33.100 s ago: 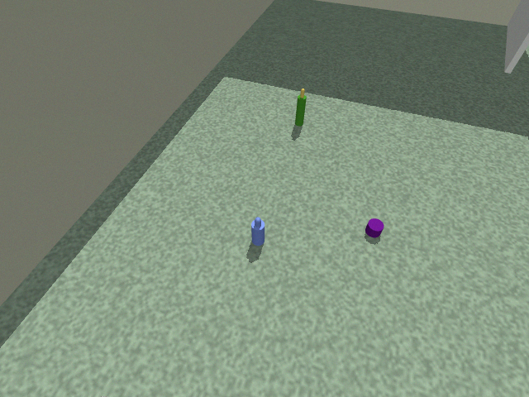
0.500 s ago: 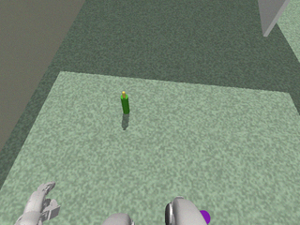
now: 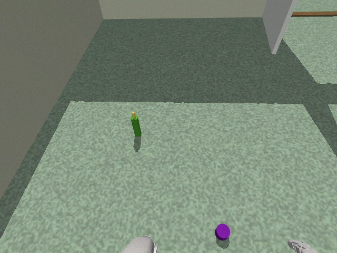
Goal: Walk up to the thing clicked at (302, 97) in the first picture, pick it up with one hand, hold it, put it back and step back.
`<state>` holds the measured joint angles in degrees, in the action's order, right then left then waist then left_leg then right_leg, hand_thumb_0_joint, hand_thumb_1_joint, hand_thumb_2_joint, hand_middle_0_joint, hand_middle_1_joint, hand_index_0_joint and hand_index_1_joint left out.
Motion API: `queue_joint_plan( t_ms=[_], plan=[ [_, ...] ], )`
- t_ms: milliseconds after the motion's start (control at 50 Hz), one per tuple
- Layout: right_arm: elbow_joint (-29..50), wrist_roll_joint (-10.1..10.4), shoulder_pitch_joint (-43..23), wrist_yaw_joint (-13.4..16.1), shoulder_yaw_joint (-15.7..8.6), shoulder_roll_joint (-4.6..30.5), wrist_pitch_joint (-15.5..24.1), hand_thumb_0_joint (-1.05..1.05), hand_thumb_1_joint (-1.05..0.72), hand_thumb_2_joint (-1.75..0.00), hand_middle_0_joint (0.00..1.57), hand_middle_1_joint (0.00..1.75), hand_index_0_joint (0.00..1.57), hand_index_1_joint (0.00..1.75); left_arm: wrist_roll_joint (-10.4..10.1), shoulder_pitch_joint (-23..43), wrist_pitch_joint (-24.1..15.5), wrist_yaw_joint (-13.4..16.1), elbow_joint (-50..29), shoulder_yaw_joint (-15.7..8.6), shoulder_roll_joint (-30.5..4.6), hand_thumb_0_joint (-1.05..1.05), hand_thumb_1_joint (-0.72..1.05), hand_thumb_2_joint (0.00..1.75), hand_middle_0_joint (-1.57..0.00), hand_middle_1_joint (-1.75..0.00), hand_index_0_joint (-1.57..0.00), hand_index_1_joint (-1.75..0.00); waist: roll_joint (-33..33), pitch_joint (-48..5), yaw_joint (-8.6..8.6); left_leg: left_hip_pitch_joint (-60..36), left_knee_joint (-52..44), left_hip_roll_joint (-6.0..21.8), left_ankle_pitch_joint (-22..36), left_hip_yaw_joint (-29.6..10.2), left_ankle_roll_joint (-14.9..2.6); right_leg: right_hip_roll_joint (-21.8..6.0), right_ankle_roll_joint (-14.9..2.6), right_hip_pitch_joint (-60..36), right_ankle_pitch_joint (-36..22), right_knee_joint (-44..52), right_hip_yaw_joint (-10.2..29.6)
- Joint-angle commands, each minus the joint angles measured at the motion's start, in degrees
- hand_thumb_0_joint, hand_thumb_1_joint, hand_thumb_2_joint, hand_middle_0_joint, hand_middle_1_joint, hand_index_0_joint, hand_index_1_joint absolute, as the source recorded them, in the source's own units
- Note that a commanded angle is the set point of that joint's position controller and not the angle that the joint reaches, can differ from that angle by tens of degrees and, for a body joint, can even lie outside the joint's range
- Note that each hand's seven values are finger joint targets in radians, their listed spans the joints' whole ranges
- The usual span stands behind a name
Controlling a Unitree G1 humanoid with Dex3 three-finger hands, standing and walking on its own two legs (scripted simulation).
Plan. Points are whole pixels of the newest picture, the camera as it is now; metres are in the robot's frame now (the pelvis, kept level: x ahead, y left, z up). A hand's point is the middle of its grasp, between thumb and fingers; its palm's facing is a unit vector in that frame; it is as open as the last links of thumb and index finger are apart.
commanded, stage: step back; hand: left
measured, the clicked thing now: (135, 123) +1.00 +0.31 -0.64
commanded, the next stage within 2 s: stand in 0.98 s
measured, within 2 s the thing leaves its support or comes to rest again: neither
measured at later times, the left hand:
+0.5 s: hand out of the picture +0.07 +0.27 -0.14, palm faces +0.08 -0.92 -0.39, open 7.4 cm
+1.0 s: hand out of the picture +0.10 +0.29 -0.15, palm faces +0.15 -0.91 -0.38, open 7.4 cm
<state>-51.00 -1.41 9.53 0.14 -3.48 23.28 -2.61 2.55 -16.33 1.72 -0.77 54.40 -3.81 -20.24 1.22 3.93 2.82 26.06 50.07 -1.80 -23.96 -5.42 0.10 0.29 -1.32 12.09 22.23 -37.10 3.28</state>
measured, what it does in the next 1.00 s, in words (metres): steps on the spot: left foot, then right foot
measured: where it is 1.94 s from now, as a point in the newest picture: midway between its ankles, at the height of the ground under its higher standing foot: outside the picture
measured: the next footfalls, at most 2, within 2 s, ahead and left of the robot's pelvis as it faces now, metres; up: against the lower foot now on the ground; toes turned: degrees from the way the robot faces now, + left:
left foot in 0.18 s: +0.02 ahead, +0.14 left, +0.00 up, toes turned +3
right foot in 0.48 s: +0.10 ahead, -0.12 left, +0.00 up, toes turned +5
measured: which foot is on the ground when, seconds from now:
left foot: up 0.00-0.16, down 0.18-0.50, up 0.52-0.76, down 0.78-1.00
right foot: down 0.00-0.22, up 0.24-0.46, down 0.48-1.00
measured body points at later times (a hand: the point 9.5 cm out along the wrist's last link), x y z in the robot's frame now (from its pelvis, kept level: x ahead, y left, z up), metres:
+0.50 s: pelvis +0.00 -0.02 +0.00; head +0.02 -0.02 +0.45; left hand +0.07 +0.31 -0.11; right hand +0.07 -0.33 -0.12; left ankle -0.02 +0.13 -0.73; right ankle +0.06 -0.13 -0.73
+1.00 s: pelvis +0.04 +0.01 +0.00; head +0.07 +0.02 +0.45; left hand +0.09 +0.34 -0.12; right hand +0.17 -0.28 -0.12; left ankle +0.02 +0.13 -0.73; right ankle +0.06 -0.13 -0.73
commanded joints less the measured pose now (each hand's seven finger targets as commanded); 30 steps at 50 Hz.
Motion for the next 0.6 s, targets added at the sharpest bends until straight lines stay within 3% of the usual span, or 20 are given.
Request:
queue_joint_plan(
  t_ms=[0,40,80,120,140,160,180,200,220,240,280,320,380,440,460,480,500,520,540,580],
  plan=[
    [2.84,0.26,-1.0,0.51,-1.91,8.53,2.31,0.0,-0.9,-0.9,0.2,0.3,0.2,0.3,0.09,7.83,-3.53,1.46,-6.2,-4.23,-15.17,0.0,0.9,0.9,-0.2,-0.3,-0.2,-0.3,-9.46,2.41,-1.52,0.21,4.97,-1.17,2.14,-1.97,0.57,-10.9,-7.14,7.0,3.08,18.78,10.67],
    [2.79,0.12,-1.51,0.07,-1.85,9.48,2.9,0.0,-0.9,-0.9,0.2,0.3,0.2,0.3,0.54,5.42,-3.84,1.14,-6.13,-4.52,-16.74,0.0,0.9,0.9,-0.2,-0.3,-0.2,-0.3,-11.75,2.61,0.29,1.91,-2.16,-0.21,-0.38,0.06,1.0,-11.46,-7.26,2.12,12.07,19.84,12.55],
    [2.19,-0.42,-1.45,-0.34,-1.85,9.41,3.8,0.0,-0.9,-0.9,0.2,0.3,0.2,0.3,0.59,4.85,-3.55,0.87,-5.8,-5.08,-17.38,0.0,0.9,0.9,-0.2,-0.3,-0.2,-0.3,-13.85,2.24,1.2,1.49,-10.04,1.1,-3.98,2.71,1.28,-13.51,-8.73,-1.8,13.89,19.45,13.17],
    [0.89,-0.53,0.64,-0.47,-2.28,9.12,4.74,0.0,-0.9,-0.9,0.2,0.3,0.2,0.3,0.04,5.84,-2.99,0.59,-6.2,-4.69,-17.29,0.0,0.9,0.9,-0.2,-0.3,-0.2,-0.3,-12.56,0.55,-0.12,-5.35,-20.66,1.13,-3.05,4.91,0.49,-14.25,-9.09,-1.26,6.61,15.92,11.2],
    [-0.21,-0.49,2.93,-0.3,-2.54,8.64,5.21,0.0,-0.9,-0.9,0.2,0.3,0.2,0.3,-0.31,6.14,-2.58,0.45,-6.41,-4.12,-16.57,0.0,0.9,0.9,-0.2,-0.3,-0.2,-0.3,-10.64,-1.17,-1.59,-11.82,-29.11,-0.26,3.27,6.06,-0.22,-12.9,-7.65,-0.4,-0.66,11.32,8.35],
    [-1.34,-0.69,4.69,0.09,-3.26,9.05,5.76,0.0,-0.9,-0.9,0.2,0.3,0.2,0.3,-0.37,5.12,-2.37,0.38,-6.32,-2.83,-13.88,0.0,0.9,0.9,-0.2,-0.3,-0.2,-0.3,-6.84,-3.4,-2.09,-19.51,-31.41,0.15,7.7,3.17,-0.96,-10.47,-5.58,2.61,-7.24,4.52,5.0],
    [-1.93,-1.16,7.63,0.39,-4.05,11.19,6.35,0.0,-0.9,-0.9,0.2,0.3,0.2,0.3,-0.78,3.75,-2.52,0.38,-6.35,-2.07,-10.44,0.0,0.9,0.9,-0.2,-0.3,-0.2,-0.3,1.32,-7.37,-2.88,-27.57,-33.87,7.43,7.23,-8.01,-2.75,-6.68,-2.79,8.04,-8.2,-6.35,0.79],
    [-1.36,-1.18,7.09,0.37,-4.93,16.64,6.34,0.0,-0.9,-0.9,0.2,0.3,0.2,0.3,-1.74,6.82,-2.49,0.31,-7.06,-1.48,-9.02,0.0,0.9,0.9,-0.2,-0.3,-0.2,-0.3,9.77,-4.56,-3.69,-28.25,-36.0,18.23,-2.97,-26.69,-9.37,0.56,-0.07,21.66,5.9,-11.86,-6.12],
    [-1.38,-0.85,8.28,0.12,-5.7,19.44,6.11,0.0,-0.9,-0.9,0.2,0.3,0.2,0.3,-0.93,10.71,-2.53,0.83,-7.04,-3.3,-14.81,0.0,0.9,0.9,-0.2,-0.3,-0.2,-0.3,5.86,-0.63,-5.69,-19.98,-37.09,22.31,-10.05,-31.08,-15.4,-2.82,-0.53,20.3,11.28,-15.63,-0.13],
    [-1.03,-0.73,6.98,0.06,-5.58,18.3,5.91,0.0,-0.9,-0.9,0.2,0.3,0.2,0.3,-1.03,10.71,-2.75,0.64,-6.85,-3.44,-16.11,0.0,0.9,0.9,-0.2,-0.3,-0.2,-0.3,4.38,2.6,-4.81,-15.1,-37.66,22.61,-11.92,-29.21,-17.03,-3.89,-0.86,18.73,10.8,-17.68,0.79],
    [0.1,-1.01,3.8,0.1,-3.95,13.39,6.21,0.0,-0.9,-0.9,0.2,0.3,0.2,0.3,-1.39,7.23,-3.12,0.12,-5.74,-3.07,-13.77,0.0,0.9,0.9,-0.2,-0.3,-0.2,-0.3,4.44,2.14,-2.46,-19.05,-35.57,16.12,-3.02,-17.86,-12.31,-4.21,-0.8,20.08,6.39,-14.39,0.56],
    [-0.51,-0.65,6.05,0.09,-4.01,12.92,6.59,0.0,-0.9,-0.9,0.2,0.3,0.2,0.3,-1.31,7.21,-3.44,-0.38,-5.21,-2.93,-12.93,0.0,0.9,0.9,-0.2,-0.3,-0.2,-0.3,6.28,0.5,-3.49,-19.1,-33.51,14.38,6.17,-13.91,-10.86,-3.42,-0.18,17.32,3.81,-10.33,-2.08],
    [0.22,-0.51,3.0,0.04,-3.43,12.6,5.78,0.0,-0.9,-0.9,0.2,0.3,0.2,0.3,-1.6,6.69,-3.68,-0.19,-4.32,-2.71,-11.78,0.0,0.9,0.9,-0.2,-0.3,-0.2,-0.3,9.21,-1.15,-3.0,-12.63,-30.69,13.2,10.45,-8.69,-9.99,-1.98,0.33,6.64,0.59,-1.58,-4.23],
    [1.26,0.48,-1.21,0.08,-1.45,8.26,4.13,0.0,-0.9,-0.9,0.2,0.3,0.2,0.3,-1.42,1.58,-4.53,0.95,-0.64,-3.04,-11.85,0.0,0.9,0.9,-0.2,-0.3,-0.2,-0.3,5.05,-4.03,1.08,-2.58,-18.33,7.51,9.44,-0.93,-5.08,0.29,0.13,-9.94,-11.09,11.98,-5.93],
    [1.32,0.8,0.49,0.31,-0.54,5.73,3.91,0.0,-0.9,-0.9,0.2,0.3,0.2,0.3,-0.9,0.71,-4.65,1.43,-0.34,-3.93,-14.01,0.0,0.9,0.9,-0.2,-0.3,-0.2,-0.3,-1.23,-5.32,1.48,2.08,-12.28,4.1,5.03,-0.29,-3.32,-4.48,-0.72,-13.97,-9.3,13.61,1.94],
    [1.91,1.06,2.07,0.58,0.3,3.64,3.82,0.0,-0.9,-0.9,0.2,0.3,0.2,0.3,-0.14,0.52,-5.12,1.83,-1.06,-4.65,-18.08,0.0,0.9,0.9,-0.2,-0.3,-0.2,-0.3,-10.35,-5.95,1.19,5.9,-3.52,-1.68,-3.32,-0.76,-1.19,-16.52,-4.41,-12.58,-4.23,20.72,20.04],
    [0.1,0.57,3.94,1.15,-0.85,6.68,2.95,0.0,-0.9,-0.9,0.2,0.3,0.2,0.3,-0.42,6.92,-5.01,1.76,-2.57,-4.55,-19.45,0.0,0.9,0.9,-0.2,-0.3,-0.2,-0.3,-6.43,-5.18,-0.75,0.23,1.23,0.85,-9.57,-2.4,-0.74,-23.08,-9.22,-1.89,9.09,23.83,24.33],
    [-1.52,0.44,5.91,1.13,-1.85,9.31,2.7,0.0,-0.9,-0.9,0.2,0.3,0.2,0.3,-0.27,11.52,-4.92,1.57,-4.07,-4.37,-19.82,0.0,0.9,0.9,-0.2,-0.3,-0.2,-0.3,-6.66,-1.9,-1.93,-4.21,3.38,2.26,-10.22,-1.55,-0.28,-24.02,-12.3,6.16,12.92,23.77,25.78],
    [-2.68,0.41,6.58,0.98,-2.02,10.05,2.72,0.0,-0.9,-0.9,0.2,0.3,0.2,0.3,-0.37,13.1,-4.92,1.47,-4.16,-4.03,-18.18,0.0,0.9,0.9,-0.2,-0.3,-0.2,-0.3,-6.12,0.42,-2.84,-4.57,2.56,3.42,-8.29,-2.09,-0.21,-21.76,-11.68,7.54,11.37,22.74,22.24],
    [-3.71,0.43,5.49,0.54,-1.71,9.54,2.74,0.0,-0.9,-0.9,0.2,0.3,0.2,0.3,-0.72,12.32,-5.21,1.6,-3.63,-3.35,-16.36,0.0,0.9,0.9,-0.2,-0.3,-0.2,-0.3,-6.52,0.69,-2.28,-3.15,1.82,2.45,-4.45,-2.49,-0.72,-17.15,-8.76,5.68,4.15,21.08,14.29]
  ],
)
